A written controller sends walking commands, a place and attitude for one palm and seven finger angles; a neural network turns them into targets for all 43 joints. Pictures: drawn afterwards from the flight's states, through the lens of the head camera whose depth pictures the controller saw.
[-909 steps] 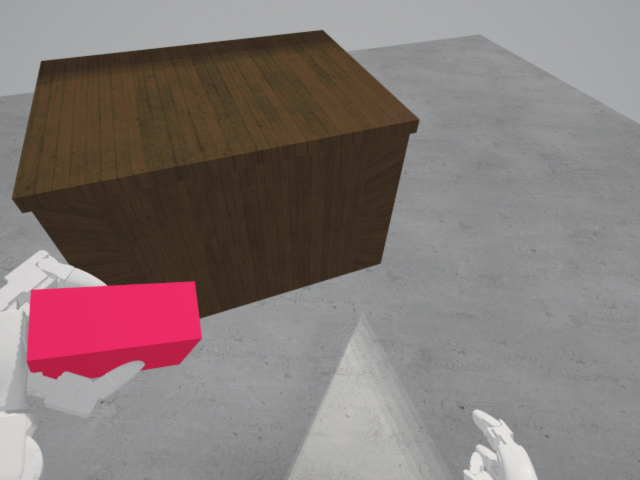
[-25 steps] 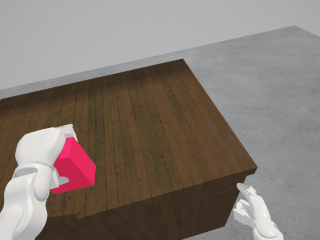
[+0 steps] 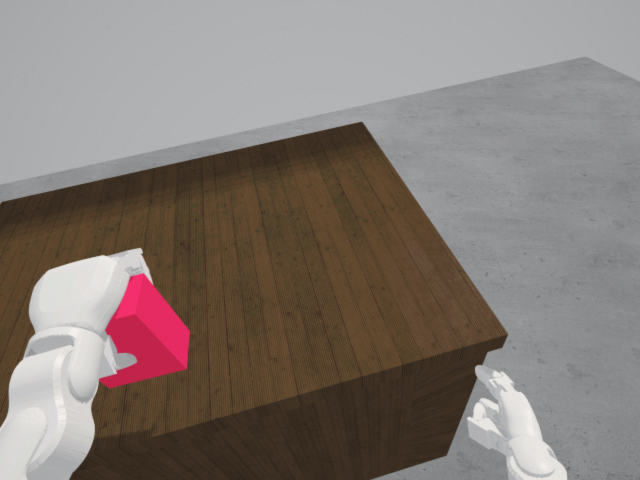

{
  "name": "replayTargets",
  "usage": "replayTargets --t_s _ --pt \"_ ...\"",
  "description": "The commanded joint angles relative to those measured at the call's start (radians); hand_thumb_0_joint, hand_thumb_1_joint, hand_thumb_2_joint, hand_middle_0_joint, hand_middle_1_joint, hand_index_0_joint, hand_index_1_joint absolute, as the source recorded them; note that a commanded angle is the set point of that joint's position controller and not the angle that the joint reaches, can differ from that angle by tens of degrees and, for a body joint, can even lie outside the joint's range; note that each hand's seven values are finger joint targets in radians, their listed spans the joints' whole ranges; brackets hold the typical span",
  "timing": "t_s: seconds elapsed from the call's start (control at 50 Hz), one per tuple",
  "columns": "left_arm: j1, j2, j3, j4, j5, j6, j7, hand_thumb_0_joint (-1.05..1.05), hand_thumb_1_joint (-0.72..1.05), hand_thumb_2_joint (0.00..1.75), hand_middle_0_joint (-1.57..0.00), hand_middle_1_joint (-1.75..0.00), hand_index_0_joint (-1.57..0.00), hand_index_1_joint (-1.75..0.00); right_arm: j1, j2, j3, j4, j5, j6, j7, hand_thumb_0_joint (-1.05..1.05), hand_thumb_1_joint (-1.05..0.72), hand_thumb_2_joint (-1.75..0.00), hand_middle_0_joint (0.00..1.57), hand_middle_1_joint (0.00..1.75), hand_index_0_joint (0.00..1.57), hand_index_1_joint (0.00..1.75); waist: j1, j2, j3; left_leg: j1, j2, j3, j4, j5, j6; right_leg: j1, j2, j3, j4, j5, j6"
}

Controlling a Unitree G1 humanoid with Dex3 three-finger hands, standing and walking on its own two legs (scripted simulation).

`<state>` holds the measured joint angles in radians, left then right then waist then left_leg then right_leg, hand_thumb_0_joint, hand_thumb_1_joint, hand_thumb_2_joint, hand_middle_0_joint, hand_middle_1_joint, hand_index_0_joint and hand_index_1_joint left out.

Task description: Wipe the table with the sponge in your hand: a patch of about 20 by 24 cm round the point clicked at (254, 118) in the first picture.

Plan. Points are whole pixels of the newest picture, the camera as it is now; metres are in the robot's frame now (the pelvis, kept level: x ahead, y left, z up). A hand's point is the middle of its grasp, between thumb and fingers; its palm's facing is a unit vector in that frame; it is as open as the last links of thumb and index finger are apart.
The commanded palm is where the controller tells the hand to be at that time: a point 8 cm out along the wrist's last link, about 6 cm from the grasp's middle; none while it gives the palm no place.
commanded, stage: move the sponge above the wiping area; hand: left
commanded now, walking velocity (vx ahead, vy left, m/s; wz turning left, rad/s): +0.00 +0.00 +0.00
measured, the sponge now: (134, 342) +0.23 +0.29 +0.07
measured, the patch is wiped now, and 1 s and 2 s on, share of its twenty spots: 0.00 0.00 0.00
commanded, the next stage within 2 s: none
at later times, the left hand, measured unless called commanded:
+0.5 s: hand (117, 325) +0.23 +0.29 +0.11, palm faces +0.04 -0.08 -1.00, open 10.0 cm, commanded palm +0.19 +0.28 +0.17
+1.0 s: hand (133, 332) +0.23 +0.28 +0.09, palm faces +0.01 -0.10 -0.99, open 10.0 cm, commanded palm +0.20 +0.28 +0.15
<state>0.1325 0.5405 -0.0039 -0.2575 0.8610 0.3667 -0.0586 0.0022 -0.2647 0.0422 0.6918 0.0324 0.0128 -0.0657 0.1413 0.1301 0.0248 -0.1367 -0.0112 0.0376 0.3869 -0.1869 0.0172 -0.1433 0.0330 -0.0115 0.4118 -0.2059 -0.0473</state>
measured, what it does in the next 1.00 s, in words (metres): stands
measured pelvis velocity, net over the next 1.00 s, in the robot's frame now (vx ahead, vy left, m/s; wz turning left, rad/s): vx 0.01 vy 0.01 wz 0.00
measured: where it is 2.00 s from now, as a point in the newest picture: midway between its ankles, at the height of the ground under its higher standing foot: outside the picture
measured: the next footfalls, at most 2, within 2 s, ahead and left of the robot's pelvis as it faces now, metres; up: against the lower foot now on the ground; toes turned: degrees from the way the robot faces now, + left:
none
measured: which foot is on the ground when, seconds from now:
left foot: down 0.00-1.00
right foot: down 0.00-1.00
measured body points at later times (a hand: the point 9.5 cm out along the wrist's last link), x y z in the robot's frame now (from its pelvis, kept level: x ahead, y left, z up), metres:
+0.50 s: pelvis +0.00 +0.00 +0.00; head +0.00 -0.05 +0.45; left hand +0.22 +0.29 +0.16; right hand +0.26 -0.19 -0.09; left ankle +0.02 +0.11 -0.74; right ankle +0.01 -0.09 -0.74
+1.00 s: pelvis +0.01 +0.01 +0.00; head +0.00 -0.04 +0.45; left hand +0.22 +0.28 +0.14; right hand +0.26 -0.19 -0.09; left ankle +0.02 +0.11 -0.74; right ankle +0.01 -0.09 -0.74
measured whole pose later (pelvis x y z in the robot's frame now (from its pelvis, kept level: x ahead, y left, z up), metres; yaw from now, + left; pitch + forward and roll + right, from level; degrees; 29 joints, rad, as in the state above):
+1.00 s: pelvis +0.01 +0.01 +0.00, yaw +0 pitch -3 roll +0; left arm 0.16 0.46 -0.07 -0.19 0.91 0.38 -0.01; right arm 0.01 -0.26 0.03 0.70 0.03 0.03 -0.05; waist 0.13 0.12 0.01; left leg -0.13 -0.02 0.04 0.38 -0.19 0.03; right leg -0.13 0.03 0.00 0.39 -0.20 -0.04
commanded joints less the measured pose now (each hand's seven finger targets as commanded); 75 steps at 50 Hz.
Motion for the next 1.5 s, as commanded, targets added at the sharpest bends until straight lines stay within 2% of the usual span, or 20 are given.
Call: replayTargets --t_s 0.0,0.02,0.14,0.2,0.22,0.3,0.42,0.6,0.62,0.8,0.84,0.9,1.1,1.14,1.2,1.24,1.3,1.32,1.4,1.48 --pt "-0.229 0.268 0.193 -0.176 0.028 0.011 0.040 0.00 0.10 1.30 -1.20 -1.60 -1.20 -1.60 -0.248 -0.086 -0.025 -0.185 0.007 -0.057 -0.006 0.00 -0.90 -0.90 0.20 0.30 0.20 0.30 0.007 -0.054 -0.176 0.045 -0.015 -0.128 -0.024 0.141 0.016 0.025 -0.031 0.194 -0.088 0.064 -0.037" --pt "-0.221 0.211 0.141 -0.170 0.024 0.008 0.037 0.00 0.10 1.30 -1.20 -1.60 -1.20 -1.60 -0.228 -0.077 -0.024 -0.189 0.008 -0.059 -0.006 0.00 -0.90 -0.90 0.20 0.30 0.20 0.30 -0.006 -0.060 -0.182 0.041 -0.010 -0.121 -0.023 0.145 0.018 0.028 -0.038 0.158 -0.080 0.064 -0.028" --pt "-0.276 0.232 0.139 -0.151 0.048 -0.028 0.032 0.00 0.10 1.30 -1.20 -1.60 -1.20 -1.60 -0.209 -0.080 -0.026 -0.179 0.003 -0.070 -0.015 0.00 -0.90 -0.90 0.20 0.30 0.20 0.30 -0.009 -0.081 -0.184 0.060 -0.015 -0.129 -0.028 0.138 0.021 0.015 -0.035 0.160 -0.091 0.057 -0.028" --pt "-0.257 0.266 0.188 -0.224 0.053 -0.047 0.054 0.00 0.10 1.30 -1.20 -1.60 -1.20 -1.60 -0.233 -0.079 -0.032 -0.188 -0.003 -0.075 -0.011 0.00 -0.90 -0.90 0.20 0.30 0.20 0.30 0.015 -0.022 -0.230 0.086 -0.014 -0.138 -0.024 0.179 0.021 0.051 -0.026 0.192 -0.078 0.105 -0.045" --pt "-0.219 0.217 0.156 -0.216 0.049 -0.052 0.062 0.00 0.10 1.30 -1.20 -1.60 -1.20 -1.60 -0.208 -0.069 -0.033 -0.188 -0.004 -0.077 -0.007 0.00 -0.90 -0.90 0.20 0.30 0.20 0.30 0.007 -0.036 -0.246 0.082 -0.008 -0.128 -0.019 0.209 0.021 0.067 -0.034 0.155 -0.064 0.131 -0.037" --pt "-0.172 0.265 0.223 -0.165 0.038 -0.015 0.083 0.00 0.10 1.30 -1.20 -1.60 -1.20 -1.60 -0.226 -0.087 -0.035 -0.173 0.000 -0.057 0.003 0.00 -0.90 -0.90 0.20 0.30 0.20 0.30 0.015 -0.069 -0.180 0.049 -0.009 -0.134 -0.023 0.192 0.013 0.045 -0.025 0.191 -0.081 0.132 -0.043" --pt "-0.205 0.168 0.102 -0.174 0.040 0.009 0.068 0.00 0.10 1.30 -1.20 -1.60 -1.20 -1.60 -0.230 -0.078 -0.027 -0.187 0.006 -0.060 0.003 0.00 -0.90 -0.90 0.20 0.30 0.20 0.30 -0.003 -0.053 -0.195 0.061 -0.010 -0.132 -0.028 0.174 0.018 0.033 -0.032 0.154 -0.076 0.107 -0.035" --pt "-0.262 0.223 0.148 -0.176 0.072 -0.037 0.087 0.00 0.10 1.30 -1.20 -1.60 -1.20 -1.60 -0.225 -0.080 -0.033 -0.171 -0.003 -0.065 -0.009 0.00 -0.90 -0.90 0.20 0.30 0.20 0.30 0.002 -0.052 -0.185 0.082 -0.010 -0.144 -0.038 0.150 0.021 0.021 -0.015 0.184 -0.096 0.077 -0.044" --pt "-0.258 0.176 0.109 -0.153 0.076 -0.037 0.091 0.00 0.10 1.30 -1.20 -1.60 -1.20 -1.60 -0.211 -0.072 -0.033 -0.168 -0.002 -0.066 -0.009 0.00 -0.90 -0.90 0.20 0.30 0.20 0.30 -0.005 -0.054 -0.195 0.078 -0.009 -0.134 -0.036 0.163 0.021 0.026 -0.023 0.151 -0.090 0.081 -0.038" --pt "-0.193 0.175 0.125 -0.123 0.067 0.010 0.103 0.00 0.10 1.30 -1.20 -1.60 -1.20 -1.60 -0.239 -0.083 -0.036 -0.164 0.000 -0.047 0.009 0.00 -0.90 -0.90 0.20 0.30 0.20 0.30 0.009 -0.058 -0.196 0.066 -0.011 -0.137 -0.042 0.198 0.012 0.054 -0.017 0.170 -0.085 0.134 -0.045" --pt "-0.190 0.123 0.068 -0.122 0.067 0.015 0.093 0.00 0.10 1.30 -1.20 -1.60 -1.20 -1.60 -0.224 -0.077 -0.035 -0.170 0.003 -0.046 0.014 0.00 -0.90 -0.90 0.20 0.30 0.20 0.30 -0.002 -0.072 -0.193 0.062 -0.007 -0.137 -0.041 0.208 0.011 0.044 -0.024 0.140 -0.079 0.138 -0.037" --pt "-0.161 0.168 0.113 -0.152 0.066 0.011 0.095 0.00 0.10 1.30 -1.20 -1.60 -1.20 -1.60 -0.232 -0.085 -0.040 -0.173 0.001 -0.044 0.013 0.00 -0.90 -0.90 0.20 0.30 0.20 0.30 0.008 -0.062 -0.207 0.071 -0.010 -0.139 -0.034 0.202 0.017 0.058 -0.014 0.168 -0.079 0.144 -0.044" --pt "-0.191 0.167 0.120 -0.140 0.077 -0.028 0.131 0.00 0.10 1.30 -1.20 -1.60 -1.20 -1.60 -0.222 -0.083 -0.044 -0.163 -0.002 -0.050 0.006 0.00 -0.90 -0.90 0.20 0.30 0.20 0.30 0.004 -0.063 -0.183 0.079 -0.009 -0.141 -0.034 0.180 0.017 0.032 -0.012 0.177 -0.096 0.113 -0.045" --pt "-0.210 0.109 0.062 -0.112 0.079 -0.028 0.132 0.00 0.10 1.30 -1.20 -1.60 -1.20 -1.60 -0.208 -0.075 -0.046 -0.159 0.001 -0.055 0.005 0.00 -0.90 -0.90 0.20 0.30 0.20 0.30 -0.009 -0.061 -0.187 0.075 -0.006 -0.131 -0.033 0.180 0.016 0.023 -0.021 0.149 -0.094 0.109 -0.038" --pt "-0.212 0.133 0.079 -0.147 0.084 -0.028 0.136 0.00 0.10 1.30 -1.20 -1.60 -1.20 -1.60 -0.231 -0.079 -0.046 -0.164 -0.001 -0.058 0.006 0.00 -0.90 -0.90 0.20 0.30 0.20 0.30 0.003 -0.021 -0.207 0.092 -0.013 -0.139 -0.037 0.182 0.016 0.038 -0.011 0.175 -0.092 0.118 -0.049" --pt "-0.187 0.107 0.059 -0.099 0.083 -0.026 0.129 0.00 0.10 1.30 -1.20 -1.60 -1.20 -1.60 -0.208 -0.079 -0.045 -0.156 -0.001 -0.059 0.008 0.00 -0.90 -0.90 0.20 0.30 0.20 0.30 -0.005 -0.083 -0.201 0.076 -0.010 -0.134 -0.033 0.194 0.015 0.032 -0.018 0.148 -0.090 0.131 -0.039" --pt "-0.206 0.154 0.102 -0.096 0.083 -0.019 0.130 0.00 0.10 1.30 -1.20 -1.60 -1.20 -1.60 -0.228 -0.086 -0.044 -0.154 0.000 -0.050 0.006 0.00 -0.90 -0.90 0.20 0.30 0.20 0.30 0.000 -0.079 -0.176 0.069 -0.014 -0.138 -0.037 0.165 0.016 0.026 -0.011 0.177 -0.100 0.105 -0.045" --pt "-0.182 0.089 0.047 -0.089 0.076 -0.020 0.128 0.00 0.10 1.30 -1.20 -1.60 -1.20 -1.60 -0.215 -0.076 -0.045 -0.163 0.001 -0.053 0.006 0.00 -0.90 -0.90 0.20 0.30 0.20 0.30 -0.009 -0.074 -0.186 0.065 -0.012 -0.125 -0.033 0.163 0.021 0.033 -0.019 0.145 -0.095 0.099 -0.037" --pt "-0.225 0.130 0.079 -0.094 0.087 -0.032 0.138 0.00 0.10 1.30 -1.20 -1.60 -1.20 -1.60 -0.221 -0.082 -0.049 -0.155 0.000 -0.055 0.003 0.00 -0.90 -0.90 0.20 0.30 0.20 0.30 -0.004 -0.064 -0.188 0.077 -0.014 -0.131 -0.035 0.144 0.019 0.016 -0.009 0.176 -0.104 0.078 -0.043" --pt "-0.204 0.090 0.042 -0.068 0.097 -0.042 0.147 0.00 0.10 1.30 -1.20 -1.60 -1.20 -1.60 -0.205 -0.079 -0.055 -0.152 -0.003 -0.058 0.005 0.00 -0.90 -0.90 0.20 0.30 0.20 0.30 -0.004 -0.076 -0.200 0.076 -0.014 -0.128 -0.030 0.179 0.017 0.017 -0.018 0.149 -0.095 0.112 -0.037"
